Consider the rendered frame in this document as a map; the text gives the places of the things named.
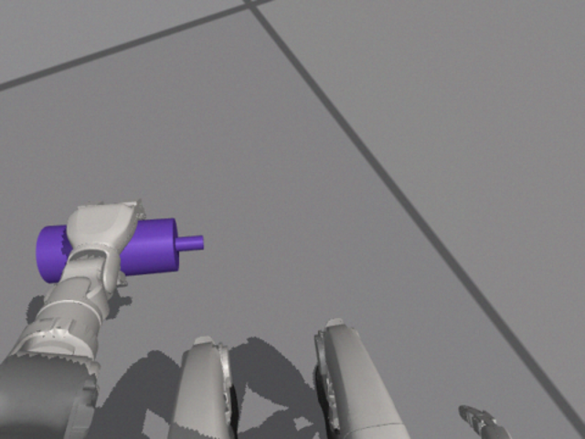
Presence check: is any left robot arm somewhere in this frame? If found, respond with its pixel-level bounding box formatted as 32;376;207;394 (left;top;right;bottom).
0;243;121;439

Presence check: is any right robot foot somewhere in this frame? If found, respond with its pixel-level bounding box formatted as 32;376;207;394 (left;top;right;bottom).
315;366;341;439

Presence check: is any left robot hand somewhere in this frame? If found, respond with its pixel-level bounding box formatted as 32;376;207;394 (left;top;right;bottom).
66;198;146;287

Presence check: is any bottle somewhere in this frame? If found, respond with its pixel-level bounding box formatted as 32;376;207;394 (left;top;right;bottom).
36;218;204;284

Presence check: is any right robot hand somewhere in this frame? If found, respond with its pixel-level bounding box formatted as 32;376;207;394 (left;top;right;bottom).
459;405;512;439

